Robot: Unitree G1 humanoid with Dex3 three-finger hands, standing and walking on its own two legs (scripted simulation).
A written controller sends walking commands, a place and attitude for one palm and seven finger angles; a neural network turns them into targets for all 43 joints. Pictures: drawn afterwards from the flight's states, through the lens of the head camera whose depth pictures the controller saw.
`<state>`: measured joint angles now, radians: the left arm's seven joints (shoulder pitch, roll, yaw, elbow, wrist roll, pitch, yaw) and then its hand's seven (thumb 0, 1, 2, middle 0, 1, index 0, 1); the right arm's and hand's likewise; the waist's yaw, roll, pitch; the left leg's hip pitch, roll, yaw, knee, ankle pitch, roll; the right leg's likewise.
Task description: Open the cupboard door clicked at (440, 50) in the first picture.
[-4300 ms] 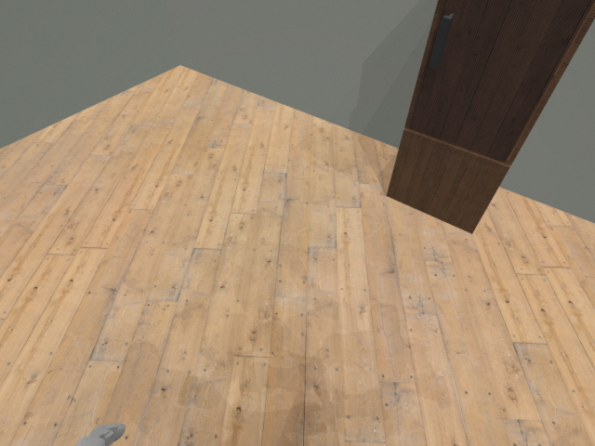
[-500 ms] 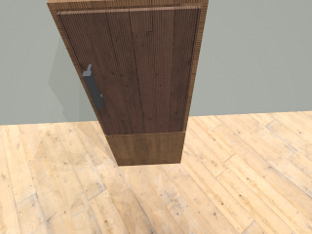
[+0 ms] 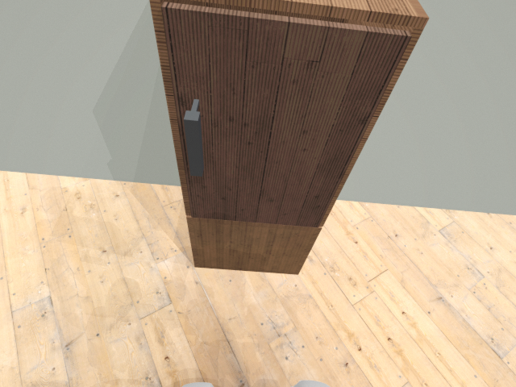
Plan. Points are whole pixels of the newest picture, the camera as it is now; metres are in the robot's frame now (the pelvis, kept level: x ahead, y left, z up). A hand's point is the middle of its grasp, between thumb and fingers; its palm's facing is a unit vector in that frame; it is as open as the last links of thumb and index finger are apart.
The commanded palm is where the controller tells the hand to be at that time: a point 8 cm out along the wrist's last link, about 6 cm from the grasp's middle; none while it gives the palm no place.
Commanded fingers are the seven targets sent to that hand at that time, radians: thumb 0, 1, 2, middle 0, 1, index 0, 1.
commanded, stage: come to a stop and stand still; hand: left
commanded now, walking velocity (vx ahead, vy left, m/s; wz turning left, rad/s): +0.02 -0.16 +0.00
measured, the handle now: (196, 138) +0.55 +0.18 +0.01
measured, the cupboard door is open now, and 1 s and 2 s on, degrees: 0 0 0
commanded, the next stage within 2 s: look again from close up in 0.76 s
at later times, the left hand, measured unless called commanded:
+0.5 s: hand out of the picture -0.03 +0.12 -0.16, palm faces +0.01 -0.97 -0.22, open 7.4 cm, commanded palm none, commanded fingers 0.00 0.90 0.90 -0.20 -0.30 -0.20 -0.30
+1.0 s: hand out of the picture -0.06 +0.11 -0.18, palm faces +0.01 -0.98 -0.18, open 7.4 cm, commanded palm none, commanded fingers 0.00 0.90 0.90 -0.20 -0.30 -0.20 -0.30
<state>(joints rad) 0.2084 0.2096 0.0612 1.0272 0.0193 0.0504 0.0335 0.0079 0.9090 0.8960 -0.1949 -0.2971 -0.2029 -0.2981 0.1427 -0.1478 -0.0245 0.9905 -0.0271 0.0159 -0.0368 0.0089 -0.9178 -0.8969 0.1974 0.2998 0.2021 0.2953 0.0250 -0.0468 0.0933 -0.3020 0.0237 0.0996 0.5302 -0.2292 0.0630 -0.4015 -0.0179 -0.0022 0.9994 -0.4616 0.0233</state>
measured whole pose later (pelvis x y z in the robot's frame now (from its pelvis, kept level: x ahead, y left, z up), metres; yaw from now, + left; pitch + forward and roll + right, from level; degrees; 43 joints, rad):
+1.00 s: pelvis -0.05 -0.04 +0.00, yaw -1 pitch +0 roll -2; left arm 0.32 0.10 -0.01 1.12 0.02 -0.03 0.05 0.01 0.91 0.90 -0.20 -0.30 -0.21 -0.30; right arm 0.25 -0.18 -0.02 1.08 -0.02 0.00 -0.03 0.02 -0.94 -0.90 0.20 0.30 0.20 0.30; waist -0.01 0.05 0.03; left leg -0.25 0.06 0.03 0.58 -0.32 -0.01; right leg -0.17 0.02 -0.08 0.49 -0.31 -0.02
